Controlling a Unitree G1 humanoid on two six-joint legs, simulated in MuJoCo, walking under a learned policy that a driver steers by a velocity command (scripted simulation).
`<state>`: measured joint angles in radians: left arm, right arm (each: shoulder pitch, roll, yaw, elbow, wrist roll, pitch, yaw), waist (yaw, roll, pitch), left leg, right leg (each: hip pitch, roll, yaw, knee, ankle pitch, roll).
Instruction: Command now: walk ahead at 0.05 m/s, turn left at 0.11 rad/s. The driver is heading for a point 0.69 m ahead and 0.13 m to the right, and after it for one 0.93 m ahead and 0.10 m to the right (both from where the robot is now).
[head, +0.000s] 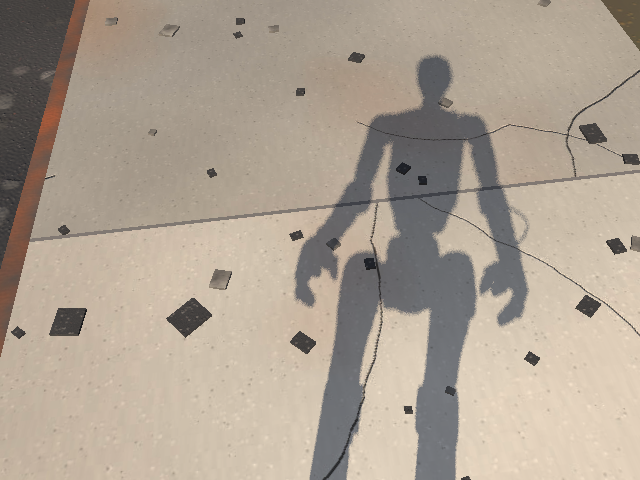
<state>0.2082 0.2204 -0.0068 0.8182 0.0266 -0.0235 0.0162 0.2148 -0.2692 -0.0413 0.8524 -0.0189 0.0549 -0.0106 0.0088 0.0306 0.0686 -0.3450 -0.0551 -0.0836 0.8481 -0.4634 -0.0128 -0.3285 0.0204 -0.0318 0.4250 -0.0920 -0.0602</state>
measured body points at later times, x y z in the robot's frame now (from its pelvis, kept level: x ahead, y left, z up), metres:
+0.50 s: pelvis +0.01 -0.01 +0.00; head +0.02 -0.04 +0.44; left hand +0.11 +0.25 -0.12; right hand +0.07 -0.30 -0.14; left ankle +0.00 +0.12 -0.69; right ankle +0.00 -0.08 -0.74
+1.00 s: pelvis +0.13 +0.00 +0.00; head +0.16 +0.01 +0.45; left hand +0.27 +0.24 -0.15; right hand +0.17 -0.29 -0.10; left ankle +0.21 +0.06 -0.74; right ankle +0.02 -0.08 -0.69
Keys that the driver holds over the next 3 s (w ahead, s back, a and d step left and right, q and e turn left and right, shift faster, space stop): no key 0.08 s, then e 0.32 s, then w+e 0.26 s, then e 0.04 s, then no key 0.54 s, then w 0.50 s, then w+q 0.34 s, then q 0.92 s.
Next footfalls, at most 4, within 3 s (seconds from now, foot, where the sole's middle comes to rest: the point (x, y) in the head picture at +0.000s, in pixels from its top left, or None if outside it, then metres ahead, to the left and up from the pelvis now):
0.10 left None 0.03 0.12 -0.78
0.40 right None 0.04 -0.09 -0.78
0.90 left None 0.27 0.04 -0.78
1.24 right None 0.13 -0.13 -0.77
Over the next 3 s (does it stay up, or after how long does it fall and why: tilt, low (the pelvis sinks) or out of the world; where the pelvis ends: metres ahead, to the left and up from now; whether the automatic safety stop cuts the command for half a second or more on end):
stays up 0.63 -0.22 0.00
